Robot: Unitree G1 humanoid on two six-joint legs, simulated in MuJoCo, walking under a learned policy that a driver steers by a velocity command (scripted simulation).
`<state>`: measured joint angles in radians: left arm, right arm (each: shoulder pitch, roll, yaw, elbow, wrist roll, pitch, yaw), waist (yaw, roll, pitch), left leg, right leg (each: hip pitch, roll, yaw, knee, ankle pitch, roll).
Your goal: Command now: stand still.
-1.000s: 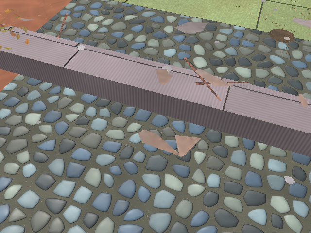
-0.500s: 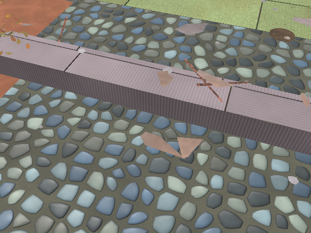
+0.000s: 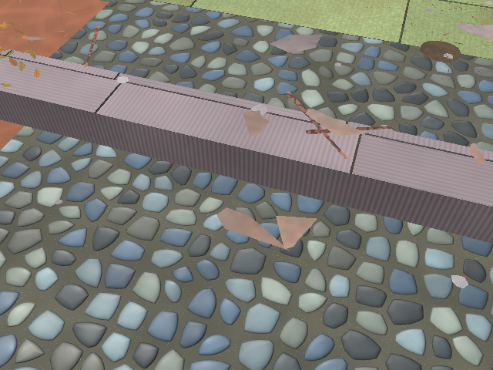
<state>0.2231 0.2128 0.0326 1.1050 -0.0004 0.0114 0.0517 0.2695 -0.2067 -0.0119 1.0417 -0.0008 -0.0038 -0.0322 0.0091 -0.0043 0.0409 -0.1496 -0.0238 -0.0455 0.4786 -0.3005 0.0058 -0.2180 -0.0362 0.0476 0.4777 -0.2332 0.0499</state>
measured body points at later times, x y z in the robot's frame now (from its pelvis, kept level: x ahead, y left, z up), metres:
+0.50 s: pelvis +0.11 -0.04 +0.01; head +0.12 -0.06 +0.46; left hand +0.02 +0.19 -0.13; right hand +0.23 -0.30 -0.13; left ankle +0.16 +0.11 -0.67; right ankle +0.02 -0.13 -0.74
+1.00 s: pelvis +0.39 +0.02 +0.01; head +0.41 +0.02 +0.46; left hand +0.51 +0.28 -0.12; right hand +0.41 -0.24 -0.13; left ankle +0.39 +0.10 -0.74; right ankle +0.46 -0.15 -0.66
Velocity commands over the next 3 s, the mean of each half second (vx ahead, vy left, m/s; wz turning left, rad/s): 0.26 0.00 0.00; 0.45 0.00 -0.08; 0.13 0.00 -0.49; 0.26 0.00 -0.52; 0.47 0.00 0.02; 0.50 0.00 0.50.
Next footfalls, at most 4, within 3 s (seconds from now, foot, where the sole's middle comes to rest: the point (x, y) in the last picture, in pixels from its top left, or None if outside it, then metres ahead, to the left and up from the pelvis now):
0.74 left None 0.43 0.10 -0.77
1.20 right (295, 328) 0.63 -0.10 -0.77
1.72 left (226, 320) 0.65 0.09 -0.77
2.16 right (334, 303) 0.71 -0.22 -0.77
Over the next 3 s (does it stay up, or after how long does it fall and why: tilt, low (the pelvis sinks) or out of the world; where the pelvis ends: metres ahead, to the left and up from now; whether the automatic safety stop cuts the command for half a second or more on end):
stays up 1.14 -0.26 0.09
